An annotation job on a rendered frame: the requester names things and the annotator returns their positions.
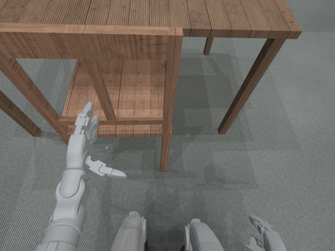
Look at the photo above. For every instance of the left robot hand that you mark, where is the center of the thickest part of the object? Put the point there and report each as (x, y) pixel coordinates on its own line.
(80, 145)

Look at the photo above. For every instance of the chair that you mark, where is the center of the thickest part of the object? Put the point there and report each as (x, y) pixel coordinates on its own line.
(129, 73)

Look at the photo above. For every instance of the robot thigh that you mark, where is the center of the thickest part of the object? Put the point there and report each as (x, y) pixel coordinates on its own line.
(199, 237)
(130, 235)

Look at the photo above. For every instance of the left robot thigh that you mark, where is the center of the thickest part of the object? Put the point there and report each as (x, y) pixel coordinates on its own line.
(130, 235)

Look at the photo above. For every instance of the left robot forearm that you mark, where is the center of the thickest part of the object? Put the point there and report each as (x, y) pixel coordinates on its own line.
(66, 223)

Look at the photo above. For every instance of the table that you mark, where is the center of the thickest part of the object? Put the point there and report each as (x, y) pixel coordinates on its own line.
(267, 19)

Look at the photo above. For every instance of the right robot hand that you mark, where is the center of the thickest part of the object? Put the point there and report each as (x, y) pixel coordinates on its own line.
(271, 240)

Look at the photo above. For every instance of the right robot thigh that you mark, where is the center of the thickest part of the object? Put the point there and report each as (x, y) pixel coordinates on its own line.
(199, 237)

